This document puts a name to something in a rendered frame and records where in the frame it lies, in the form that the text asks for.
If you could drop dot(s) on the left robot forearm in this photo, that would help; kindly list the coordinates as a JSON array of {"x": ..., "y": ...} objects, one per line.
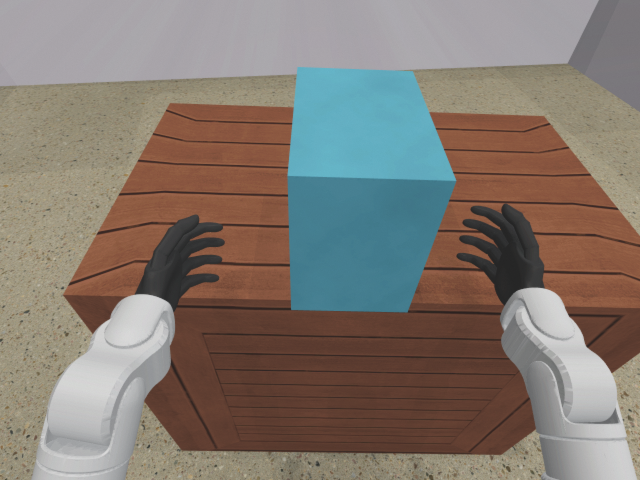
[{"x": 95, "y": 407}]

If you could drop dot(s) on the carton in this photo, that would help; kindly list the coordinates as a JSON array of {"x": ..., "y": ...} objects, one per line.
[{"x": 368, "y": 185}]

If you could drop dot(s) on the robot left hand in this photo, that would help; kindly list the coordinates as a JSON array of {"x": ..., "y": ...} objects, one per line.
[{"x": 165, "y": 274}]

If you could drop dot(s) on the pedestal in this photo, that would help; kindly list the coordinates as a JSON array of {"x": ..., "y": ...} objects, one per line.
[{"x": 248, "y": 373}]

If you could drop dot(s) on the robot right hand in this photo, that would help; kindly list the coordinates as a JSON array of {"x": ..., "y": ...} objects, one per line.
[{"x": 517, "y": 264}]

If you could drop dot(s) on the right robot forearm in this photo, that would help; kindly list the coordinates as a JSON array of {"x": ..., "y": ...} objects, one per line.
[{"x": 572, "y": 391}]

